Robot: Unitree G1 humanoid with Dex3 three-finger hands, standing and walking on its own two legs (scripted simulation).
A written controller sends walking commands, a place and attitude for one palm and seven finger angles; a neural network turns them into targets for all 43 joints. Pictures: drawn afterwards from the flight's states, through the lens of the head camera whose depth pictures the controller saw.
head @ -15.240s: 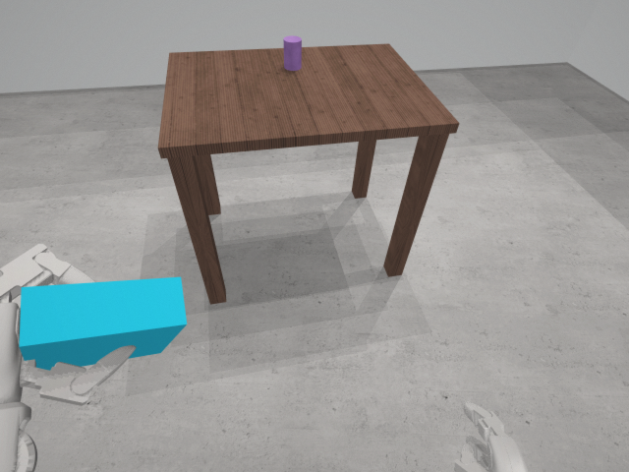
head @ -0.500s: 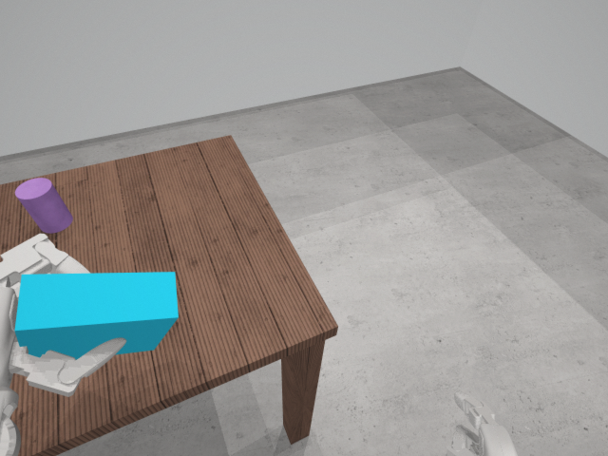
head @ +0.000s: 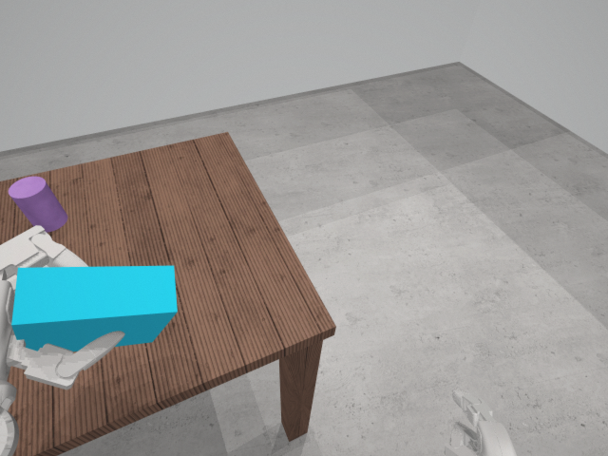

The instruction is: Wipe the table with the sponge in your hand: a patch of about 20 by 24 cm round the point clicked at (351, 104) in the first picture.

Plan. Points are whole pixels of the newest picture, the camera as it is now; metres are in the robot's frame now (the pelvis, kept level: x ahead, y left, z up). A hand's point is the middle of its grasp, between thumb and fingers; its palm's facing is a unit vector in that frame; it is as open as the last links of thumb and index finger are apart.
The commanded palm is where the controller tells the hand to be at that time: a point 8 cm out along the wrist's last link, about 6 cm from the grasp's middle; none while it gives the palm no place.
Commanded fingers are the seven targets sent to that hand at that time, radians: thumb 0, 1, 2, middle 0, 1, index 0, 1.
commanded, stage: shuffle to correct the standing spot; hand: left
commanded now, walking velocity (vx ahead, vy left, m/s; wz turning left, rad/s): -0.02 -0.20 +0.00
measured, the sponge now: (120, 310) +0.23 +0.20 +0.14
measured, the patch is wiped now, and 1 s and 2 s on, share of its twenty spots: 0.00 0.00 0.00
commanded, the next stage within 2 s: come to a stop and stand still in 0.06 s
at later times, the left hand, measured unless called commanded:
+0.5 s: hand (62, 334) +0.20 +0.24 +0.15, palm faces +0.20 -0.90 -0.40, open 9.2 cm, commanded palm +0.15 +0.31 +0.18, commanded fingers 0.00 0.10 1.30 -1.20 -1.60 -1.20 -1.60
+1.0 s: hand out of the picture +0.22 +0.33 +0.16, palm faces +0.33 -0.86 -0.39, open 9.2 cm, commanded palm +0.16 +0.36 +0.18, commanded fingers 0.00 0.10 1.30 -1.20 -1.60 -1.20 -1.60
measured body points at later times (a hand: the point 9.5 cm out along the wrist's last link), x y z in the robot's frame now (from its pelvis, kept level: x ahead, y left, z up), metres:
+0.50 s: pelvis -0.02 +0.03 +0.00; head +0.00 +0.04 +0.45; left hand +0.18 +0.29 +0.17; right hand +0.13 -0.22 -0.07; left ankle +0.03 +0.15 -0.74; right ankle -0.01 -0.06 -0.74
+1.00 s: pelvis +0.00 +0.08 +0.01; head +0.02 +0.12 +0.45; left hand +0.20 +0.37 +0.18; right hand +0.17 -0.13 -0.06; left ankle +0.03 +0.15 -0.74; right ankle -0.01 -0.06 -0.74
